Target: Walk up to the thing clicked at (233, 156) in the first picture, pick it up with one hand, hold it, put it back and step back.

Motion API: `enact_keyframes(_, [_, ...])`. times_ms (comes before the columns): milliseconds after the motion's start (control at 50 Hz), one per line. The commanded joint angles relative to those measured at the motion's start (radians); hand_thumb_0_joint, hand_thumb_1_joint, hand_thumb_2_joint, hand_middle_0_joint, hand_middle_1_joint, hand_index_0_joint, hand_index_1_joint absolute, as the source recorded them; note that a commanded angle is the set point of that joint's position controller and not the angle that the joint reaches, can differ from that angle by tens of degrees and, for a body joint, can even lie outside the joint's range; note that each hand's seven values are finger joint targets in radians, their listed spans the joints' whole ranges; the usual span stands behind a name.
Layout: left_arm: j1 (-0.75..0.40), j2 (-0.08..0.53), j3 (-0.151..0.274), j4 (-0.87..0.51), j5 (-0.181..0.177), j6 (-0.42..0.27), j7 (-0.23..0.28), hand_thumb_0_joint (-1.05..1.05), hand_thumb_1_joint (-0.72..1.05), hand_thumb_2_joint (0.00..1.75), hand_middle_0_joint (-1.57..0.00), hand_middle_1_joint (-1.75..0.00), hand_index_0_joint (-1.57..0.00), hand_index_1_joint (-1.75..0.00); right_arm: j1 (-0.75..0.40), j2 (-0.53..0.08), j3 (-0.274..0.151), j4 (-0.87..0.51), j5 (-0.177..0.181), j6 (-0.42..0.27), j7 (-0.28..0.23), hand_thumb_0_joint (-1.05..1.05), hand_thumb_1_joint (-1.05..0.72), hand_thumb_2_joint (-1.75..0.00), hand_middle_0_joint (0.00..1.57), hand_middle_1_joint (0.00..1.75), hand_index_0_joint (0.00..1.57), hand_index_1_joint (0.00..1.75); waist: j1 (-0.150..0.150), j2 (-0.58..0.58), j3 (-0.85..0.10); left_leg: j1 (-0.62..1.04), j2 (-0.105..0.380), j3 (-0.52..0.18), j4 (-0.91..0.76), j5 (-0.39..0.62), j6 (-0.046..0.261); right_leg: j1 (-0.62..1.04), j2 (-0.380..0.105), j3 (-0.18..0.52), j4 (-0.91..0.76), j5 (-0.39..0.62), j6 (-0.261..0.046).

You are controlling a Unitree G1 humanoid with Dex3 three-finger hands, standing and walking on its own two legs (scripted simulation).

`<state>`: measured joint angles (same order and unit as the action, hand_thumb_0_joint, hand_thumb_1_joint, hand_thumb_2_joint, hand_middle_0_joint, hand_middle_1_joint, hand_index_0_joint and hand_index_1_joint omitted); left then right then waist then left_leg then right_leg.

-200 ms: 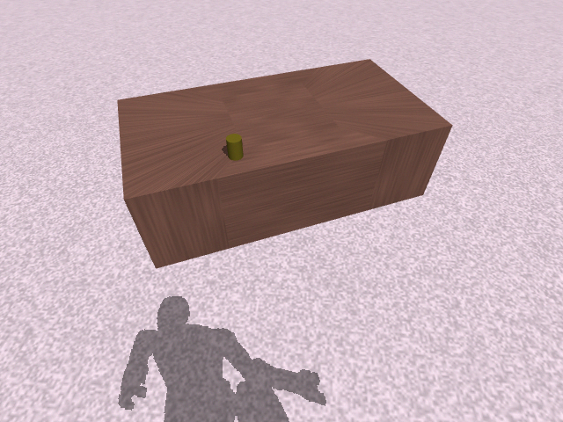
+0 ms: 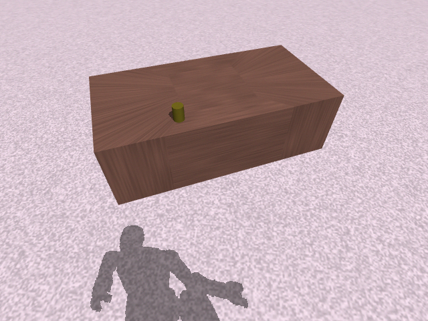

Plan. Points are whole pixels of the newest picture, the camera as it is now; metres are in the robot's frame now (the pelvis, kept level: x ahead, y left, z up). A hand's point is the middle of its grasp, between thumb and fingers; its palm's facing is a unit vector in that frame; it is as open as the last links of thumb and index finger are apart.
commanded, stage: stand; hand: right
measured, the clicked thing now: (178, 112) +1.14 +0.17 -0.32
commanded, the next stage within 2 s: walk up in 0.92 s
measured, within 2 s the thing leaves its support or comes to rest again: neither
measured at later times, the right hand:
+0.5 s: hand out of the picture +0.08 -0.25 -0.16, palm faces -0.03 +0.94 -0.34, open 7.4 cm
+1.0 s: hand out of the picture +0.09 -0.26 -0.16, palm faces -0.06 +0.94 -0.34, open 7.4 cm
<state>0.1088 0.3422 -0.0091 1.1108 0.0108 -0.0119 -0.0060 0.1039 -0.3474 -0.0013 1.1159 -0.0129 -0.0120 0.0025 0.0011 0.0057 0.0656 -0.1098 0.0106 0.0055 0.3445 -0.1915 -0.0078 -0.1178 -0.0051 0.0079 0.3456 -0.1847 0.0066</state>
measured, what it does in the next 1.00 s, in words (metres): stands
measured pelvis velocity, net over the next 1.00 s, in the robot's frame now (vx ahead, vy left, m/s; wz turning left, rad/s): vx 0.01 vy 0.00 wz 0.05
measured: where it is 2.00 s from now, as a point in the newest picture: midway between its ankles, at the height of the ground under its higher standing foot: (181, 300)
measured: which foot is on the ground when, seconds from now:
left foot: down 0.00-0.98, up 1.00-1.00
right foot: down 0.00-1.00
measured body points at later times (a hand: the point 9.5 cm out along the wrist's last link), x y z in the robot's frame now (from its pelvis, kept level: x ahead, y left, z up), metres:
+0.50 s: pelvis +0.01 +0.00 +0.00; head +0.02 +0.00 +0.45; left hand +0.09 +0.30 -0.13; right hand +0.08 -0.30 -0.13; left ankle +0.00 +0.12 -0.75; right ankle +0.00 -0.12 -0.75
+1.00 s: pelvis +0.01 +0.00 +0.00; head +0.02 +0.00 +0.45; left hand +0.08 +0.31 -0.13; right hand +0.09 -0.31 -0.13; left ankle -0.01 +0.12 -0.74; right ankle +0.00 -0.12 -0.75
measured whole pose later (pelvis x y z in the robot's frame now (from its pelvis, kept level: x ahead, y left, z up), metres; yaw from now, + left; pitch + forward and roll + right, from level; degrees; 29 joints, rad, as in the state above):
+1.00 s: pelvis +0.01 +0.00 +0.00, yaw +3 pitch -2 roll -1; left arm 0.15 0.35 0.04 1.05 0.03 -0.04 -0.03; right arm 0.17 -0.37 -0.04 1.06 -0.04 0.01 0.04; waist -0.01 0.02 0.04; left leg -0.20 0.01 -0.03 0.56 -0.38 0.03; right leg -0.12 0.00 -0.04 0.40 -0.26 -0.02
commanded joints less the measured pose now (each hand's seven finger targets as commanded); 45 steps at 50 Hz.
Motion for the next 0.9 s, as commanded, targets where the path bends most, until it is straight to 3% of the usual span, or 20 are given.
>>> enact_keyframes(0, [-0.037,0.210,0.044,-0.055,-0.003,-0.018,0.014,0.00,0.90,0.90,-0.20,-0.30,-0.20,-0.30,-0.043,-0.208,-0.037,-0.059,0.005,-0.021,-0.012,0.00,-0.90,-0.90,0.20,0.30,0.20,0.30,0.002,-0.003,-0.085,0.011,0.117,-0.098,-0.057,0.134,0.032,0.002,-0.117,0.084,-0.050,0.122,-0.032])
enact_keyframes(440, [-0.036,0.212,0.046,-0.057,-0.003,-0.021,0.015,0.00,0.90,0.90,-0.20,-0.30,-0.20,-0.30,-0.041,-0.211,-0.037,-0.060,0.005,-0.021,-0.012,0.00,-0.90,-0.90,0.20,0.30,0.20,0.30,0.003,-0.001,-0.098,0.023,0.118,-0.096,-0.059,0.175,0.035,0.033,-0.123,0.079,-0.050,0.178,-0.032])
enact_keyframes(880, [-0.036,0.218,0.047,-0.061,-0.001,-0.020,0.016,0.00,0.90,0.90,-0.20,-0.30,-0.20,-0.30,-0.030,-0.209,-0.036,-0.060,0.003,-0.018,-0.012,0.00,-0.90,-0.90,0.20,0.30,0.20,0.30,-0.003,-0.001,-0.100,0.026,0.118,-0.093,-0.060,0.160,0.028,0.027,-0.125,0.083,-0.062,0.166,-0.032])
